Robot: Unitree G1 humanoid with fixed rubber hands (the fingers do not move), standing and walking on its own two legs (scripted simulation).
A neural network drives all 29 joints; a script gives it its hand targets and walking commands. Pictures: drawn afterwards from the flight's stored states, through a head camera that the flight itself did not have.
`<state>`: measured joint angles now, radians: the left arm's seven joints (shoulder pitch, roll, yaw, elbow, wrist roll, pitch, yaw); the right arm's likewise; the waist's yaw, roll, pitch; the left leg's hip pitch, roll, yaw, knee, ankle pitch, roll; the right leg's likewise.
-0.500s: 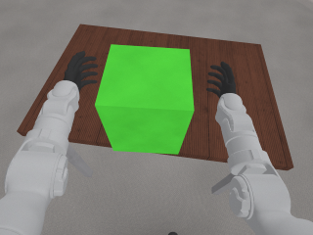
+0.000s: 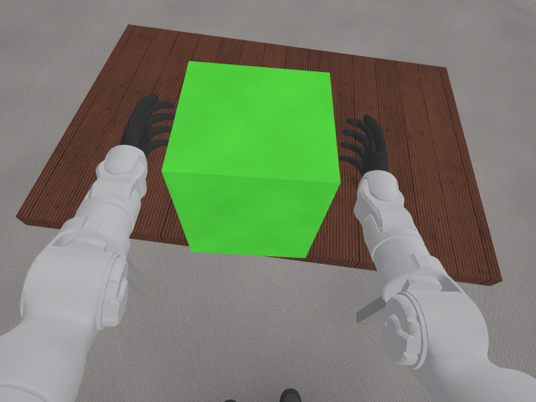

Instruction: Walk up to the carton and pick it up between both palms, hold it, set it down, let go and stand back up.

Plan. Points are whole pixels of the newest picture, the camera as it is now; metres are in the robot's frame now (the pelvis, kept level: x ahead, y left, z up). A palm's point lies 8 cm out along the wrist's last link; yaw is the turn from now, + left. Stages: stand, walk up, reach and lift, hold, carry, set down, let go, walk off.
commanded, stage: reach and lift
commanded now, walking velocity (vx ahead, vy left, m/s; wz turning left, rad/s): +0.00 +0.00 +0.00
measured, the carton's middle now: (253, 171) +0.47 +0.01 +0.02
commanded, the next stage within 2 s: none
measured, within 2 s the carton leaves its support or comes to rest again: leaves its support in 1.90 s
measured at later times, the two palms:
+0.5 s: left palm (154, 150) +0.46 +0.16 +0.07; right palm (353, 177) +0.43 -0.14 +0.06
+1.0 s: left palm (155, 154) +0.46 +0.16 +0.07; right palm (353, 177) +0.43 -0.14 +0.06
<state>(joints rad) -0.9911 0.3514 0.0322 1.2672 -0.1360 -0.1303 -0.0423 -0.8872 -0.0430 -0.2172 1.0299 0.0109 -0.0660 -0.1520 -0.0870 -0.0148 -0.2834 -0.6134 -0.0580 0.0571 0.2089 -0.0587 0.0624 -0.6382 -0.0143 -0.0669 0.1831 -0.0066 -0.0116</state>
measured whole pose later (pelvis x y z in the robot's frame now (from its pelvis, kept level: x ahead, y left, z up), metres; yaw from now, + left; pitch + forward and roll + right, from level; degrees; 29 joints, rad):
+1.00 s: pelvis +0.02 +0.00 +0.01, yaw +2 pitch +21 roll +0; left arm -0.84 0.03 0.48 1.02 0.32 -0.12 -0.03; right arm -0.73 0.20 -0.66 0.80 -0.47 -0.10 -0.06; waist -0.05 -0.01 -0.23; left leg -0.33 -0.07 0.01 -0.09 0.05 0.07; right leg -0.35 -0.01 -0.10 -0.09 0.08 0.00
